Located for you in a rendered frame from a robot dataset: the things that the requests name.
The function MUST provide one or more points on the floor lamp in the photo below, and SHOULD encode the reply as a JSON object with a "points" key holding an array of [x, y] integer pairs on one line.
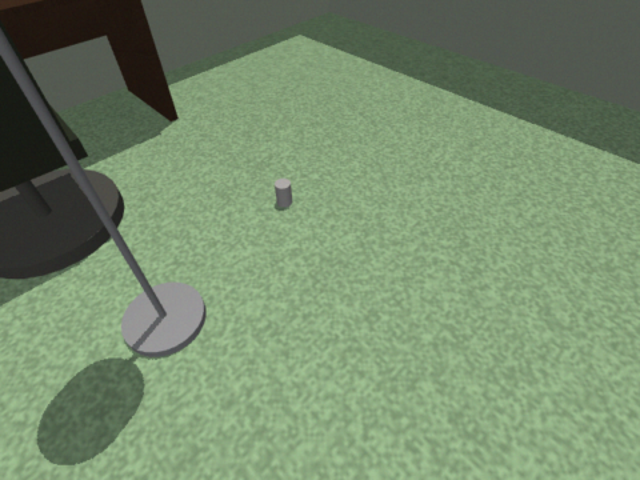
{"points": [[164, 318]]}

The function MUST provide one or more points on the can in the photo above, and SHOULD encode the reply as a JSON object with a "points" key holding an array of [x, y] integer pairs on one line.
{"points": [[283, 192]]}

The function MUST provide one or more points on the office chair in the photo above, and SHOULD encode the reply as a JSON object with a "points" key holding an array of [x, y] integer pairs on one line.
{"points": [[47, 223]]}

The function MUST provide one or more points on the desk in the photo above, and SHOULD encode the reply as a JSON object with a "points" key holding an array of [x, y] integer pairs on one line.
{"points": [[40, 26]]}

